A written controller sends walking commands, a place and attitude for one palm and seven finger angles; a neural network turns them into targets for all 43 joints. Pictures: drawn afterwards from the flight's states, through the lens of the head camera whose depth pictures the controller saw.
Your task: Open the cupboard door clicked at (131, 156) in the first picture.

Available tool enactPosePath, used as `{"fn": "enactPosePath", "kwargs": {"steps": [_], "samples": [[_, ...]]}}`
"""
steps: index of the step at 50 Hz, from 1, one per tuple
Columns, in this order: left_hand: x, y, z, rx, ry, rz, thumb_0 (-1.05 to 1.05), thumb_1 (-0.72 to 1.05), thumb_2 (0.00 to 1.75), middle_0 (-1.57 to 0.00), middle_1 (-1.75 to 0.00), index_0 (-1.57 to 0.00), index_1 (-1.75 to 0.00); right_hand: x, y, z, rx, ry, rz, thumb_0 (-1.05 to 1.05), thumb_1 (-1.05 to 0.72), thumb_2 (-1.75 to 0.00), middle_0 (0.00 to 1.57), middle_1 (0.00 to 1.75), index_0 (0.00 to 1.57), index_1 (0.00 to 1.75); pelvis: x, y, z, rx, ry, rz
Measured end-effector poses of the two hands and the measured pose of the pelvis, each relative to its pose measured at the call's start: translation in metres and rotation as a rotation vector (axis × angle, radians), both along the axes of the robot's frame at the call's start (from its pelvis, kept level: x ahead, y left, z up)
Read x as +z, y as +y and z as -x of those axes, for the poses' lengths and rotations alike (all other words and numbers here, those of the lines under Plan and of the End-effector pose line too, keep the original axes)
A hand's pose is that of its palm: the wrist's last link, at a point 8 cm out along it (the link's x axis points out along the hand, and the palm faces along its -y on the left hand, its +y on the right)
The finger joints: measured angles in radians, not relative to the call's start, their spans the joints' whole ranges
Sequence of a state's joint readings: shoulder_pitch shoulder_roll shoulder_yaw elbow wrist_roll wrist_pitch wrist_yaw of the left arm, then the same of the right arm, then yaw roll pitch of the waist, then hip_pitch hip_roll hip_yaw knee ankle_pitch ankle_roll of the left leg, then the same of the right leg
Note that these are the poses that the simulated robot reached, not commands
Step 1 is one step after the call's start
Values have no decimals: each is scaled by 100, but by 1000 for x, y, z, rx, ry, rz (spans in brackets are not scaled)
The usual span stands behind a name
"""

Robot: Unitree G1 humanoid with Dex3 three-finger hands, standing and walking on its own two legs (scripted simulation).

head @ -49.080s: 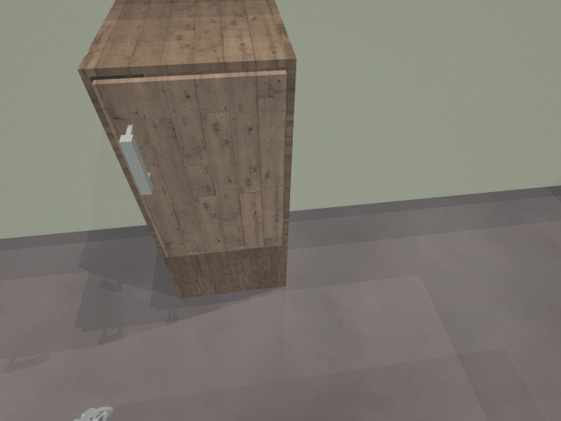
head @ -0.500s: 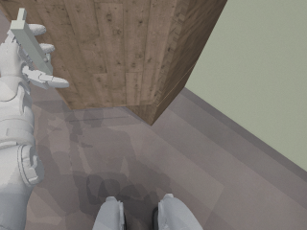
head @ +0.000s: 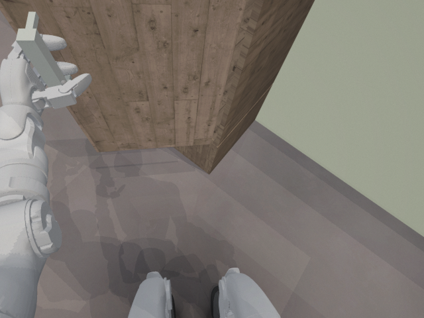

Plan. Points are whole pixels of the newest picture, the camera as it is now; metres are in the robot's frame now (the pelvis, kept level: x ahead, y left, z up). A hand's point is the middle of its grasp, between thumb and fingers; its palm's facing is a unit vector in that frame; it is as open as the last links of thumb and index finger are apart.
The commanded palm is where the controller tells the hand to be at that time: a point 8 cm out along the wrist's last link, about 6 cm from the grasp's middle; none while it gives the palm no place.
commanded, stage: close the thumb around the handle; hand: left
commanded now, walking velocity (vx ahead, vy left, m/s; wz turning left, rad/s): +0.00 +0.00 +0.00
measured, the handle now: (51, 62) +0.56 +0.25 +0.06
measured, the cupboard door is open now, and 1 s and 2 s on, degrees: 45 70 91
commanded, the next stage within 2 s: pull the door open along its arc in 0.26 s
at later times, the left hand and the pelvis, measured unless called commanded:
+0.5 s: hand (63, 83) +0.52 +0.22 +0.06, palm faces +0.06 -1.00 -0.02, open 5.7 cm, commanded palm +0.48 +0.26 +0.06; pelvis +0.00 +0.00 +0.00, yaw -1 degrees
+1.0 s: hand (92, 155) +0.38 +0.16 +0.06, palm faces +0.19 -0.98 +0.04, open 6.2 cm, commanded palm +0.32 +0.23 +0.06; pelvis +0.02 -0.01 +0.02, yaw -1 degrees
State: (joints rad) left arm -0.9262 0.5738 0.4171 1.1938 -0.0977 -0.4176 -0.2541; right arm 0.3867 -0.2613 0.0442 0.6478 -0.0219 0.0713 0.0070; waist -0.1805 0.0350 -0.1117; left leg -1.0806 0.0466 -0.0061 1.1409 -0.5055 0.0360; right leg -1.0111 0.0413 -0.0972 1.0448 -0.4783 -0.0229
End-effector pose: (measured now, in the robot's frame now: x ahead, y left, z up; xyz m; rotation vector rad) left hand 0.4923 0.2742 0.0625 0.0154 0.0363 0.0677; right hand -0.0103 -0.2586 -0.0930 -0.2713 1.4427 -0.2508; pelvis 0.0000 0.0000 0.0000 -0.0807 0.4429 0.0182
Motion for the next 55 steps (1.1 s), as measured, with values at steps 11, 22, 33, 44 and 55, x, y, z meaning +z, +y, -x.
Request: {"fn": "enactPosePath", "kwargs": {"steps": [11, 22, 33, 44, 55], "samples": [[0, 0, 0, 6, -2, -3, 0, 73, 83, -37, -134, -36, -133, 0, 1, 2, 1, 10, 1, 0, -90, -90, 21, 30, 20, 30, 0, 2, 0, 4, 1, 2], [0, 1, -2, 1, -3, -3, 0, 73, 82, -36, -135, -35, -135, 1, 0, 1, 2, 7, 6, 0, -90, -90, 21, 30, 20, 30, 0, 1, 0, -1, 4, 1], [0, -4, 24, -23, -3, -8, 0, 71, 75, -37, -135, -36, -135, 7, 1, -15, -37, -57, -24, 0, -90, -90, 21, 30, 20, 30, 11, 0, -10, -30, -26, -17], [-1, -30, 101, -41, -19, 15, 0, 67, 70, -38, -134, -36, -135, 18, 0, -87, 11, -282, -71, 1, -91, -90, 21, 30, 20, 30, 24, -3, -21, -39, -86, -37], [-3, -87, 169, 254, -57, 42, 0, 65, 73, -37, -133, -36, -131, 13, 13, -161, 173, -485, -154, 1, -91, -90, 20, 30, 20, 30, 18, -16, -8, -20, -137, -71]]}}
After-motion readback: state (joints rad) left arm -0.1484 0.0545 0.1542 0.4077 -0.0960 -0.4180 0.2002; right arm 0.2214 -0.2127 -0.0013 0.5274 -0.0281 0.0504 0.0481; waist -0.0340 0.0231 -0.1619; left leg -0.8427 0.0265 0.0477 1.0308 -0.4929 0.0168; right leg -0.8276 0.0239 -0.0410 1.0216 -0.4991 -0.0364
